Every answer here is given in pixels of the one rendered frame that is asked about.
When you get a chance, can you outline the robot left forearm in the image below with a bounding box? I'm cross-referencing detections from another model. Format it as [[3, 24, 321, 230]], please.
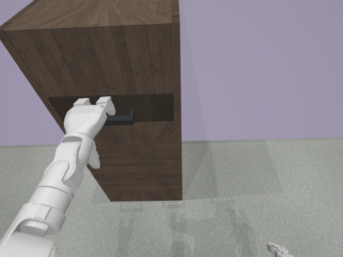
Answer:
[[0, 133, 93, 252]]

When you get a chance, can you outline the cabinet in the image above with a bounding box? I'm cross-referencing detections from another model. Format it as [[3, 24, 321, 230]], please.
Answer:
[[0, 0, 182, 201]]

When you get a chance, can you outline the right robot hand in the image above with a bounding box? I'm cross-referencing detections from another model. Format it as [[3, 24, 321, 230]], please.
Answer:
[[267, 242, 294, 257]]

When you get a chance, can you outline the left robot upper arm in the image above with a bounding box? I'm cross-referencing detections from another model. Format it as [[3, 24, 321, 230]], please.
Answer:
[[0, 231, 58, 257]]

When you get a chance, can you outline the drawer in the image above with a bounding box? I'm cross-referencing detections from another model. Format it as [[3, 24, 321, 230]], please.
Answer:
[[48, 93, 174, 123]]

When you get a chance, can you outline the left robot hand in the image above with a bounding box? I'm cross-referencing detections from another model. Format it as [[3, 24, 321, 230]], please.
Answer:
[[64, 96, 116, 169]]

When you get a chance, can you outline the handle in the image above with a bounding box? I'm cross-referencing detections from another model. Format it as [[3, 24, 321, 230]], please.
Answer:
[[104, 109, 135, 126]]

